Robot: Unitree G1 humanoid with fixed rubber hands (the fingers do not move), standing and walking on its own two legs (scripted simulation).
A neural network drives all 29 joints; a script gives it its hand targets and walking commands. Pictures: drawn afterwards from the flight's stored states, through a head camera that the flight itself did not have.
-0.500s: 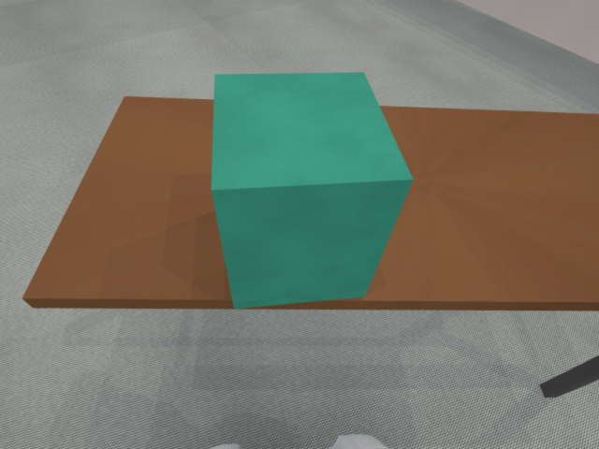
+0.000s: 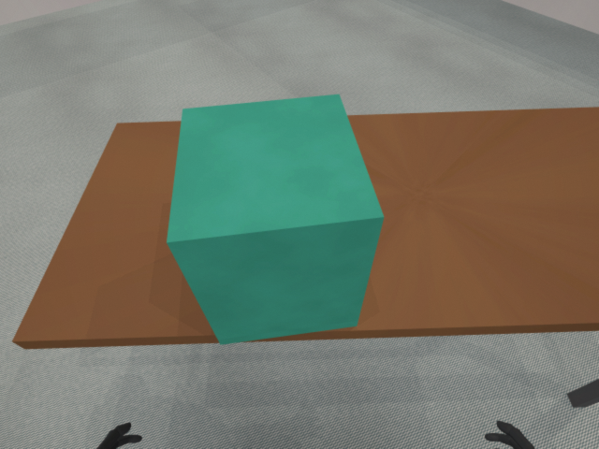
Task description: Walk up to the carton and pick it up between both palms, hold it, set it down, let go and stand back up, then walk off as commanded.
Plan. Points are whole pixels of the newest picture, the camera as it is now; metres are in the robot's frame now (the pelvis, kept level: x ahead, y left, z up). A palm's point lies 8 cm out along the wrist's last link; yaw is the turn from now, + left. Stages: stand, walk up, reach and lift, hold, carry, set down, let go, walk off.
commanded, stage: walk up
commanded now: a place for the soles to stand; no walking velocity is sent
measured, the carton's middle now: (276, 226) +0.38 +0.05 +0.09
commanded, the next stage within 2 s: reach and lift in 1.58 s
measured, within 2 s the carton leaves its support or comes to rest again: neither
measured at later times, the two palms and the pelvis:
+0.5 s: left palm out of the picture +0.07 +0.29 -0.11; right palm out of the picture +0.05 -0.29 -0.11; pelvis -0.01 +0.00 +0.01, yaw +0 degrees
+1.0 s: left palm out of the picture +0.05 +0.32 -0.10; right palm out of the picture +0.04 -0.26 -0.11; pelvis -0.03 +0.03 +0.01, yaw +0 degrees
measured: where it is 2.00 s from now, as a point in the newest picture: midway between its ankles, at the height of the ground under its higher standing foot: outside the picture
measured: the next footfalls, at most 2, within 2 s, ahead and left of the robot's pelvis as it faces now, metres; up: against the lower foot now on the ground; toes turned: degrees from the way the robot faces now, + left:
none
